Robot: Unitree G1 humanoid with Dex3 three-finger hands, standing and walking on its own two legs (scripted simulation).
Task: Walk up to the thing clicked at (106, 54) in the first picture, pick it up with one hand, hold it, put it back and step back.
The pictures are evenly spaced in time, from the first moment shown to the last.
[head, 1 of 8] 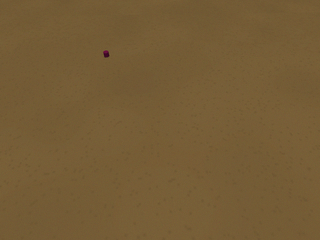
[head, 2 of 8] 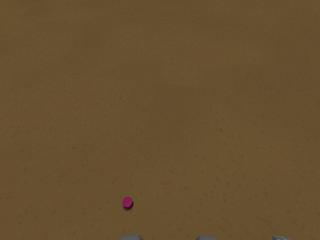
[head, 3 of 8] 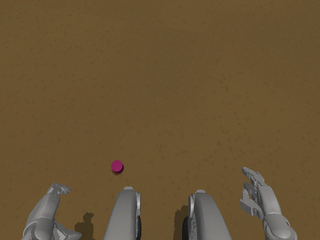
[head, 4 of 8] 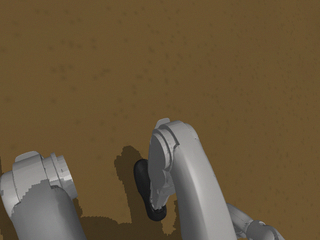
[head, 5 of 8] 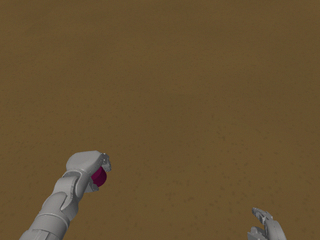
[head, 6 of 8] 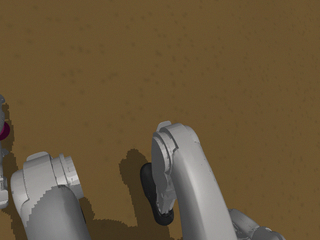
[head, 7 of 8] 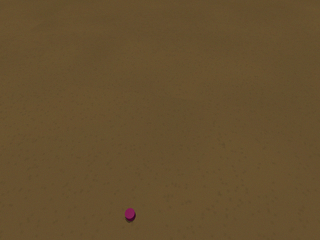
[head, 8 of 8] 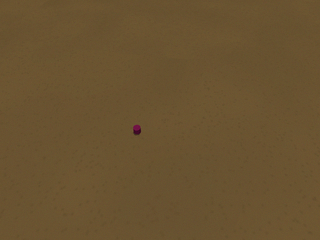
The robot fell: no
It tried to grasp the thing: yes
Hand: left
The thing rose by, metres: 0.69
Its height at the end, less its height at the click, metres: +0.00
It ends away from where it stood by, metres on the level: 0.00
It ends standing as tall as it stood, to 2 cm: yes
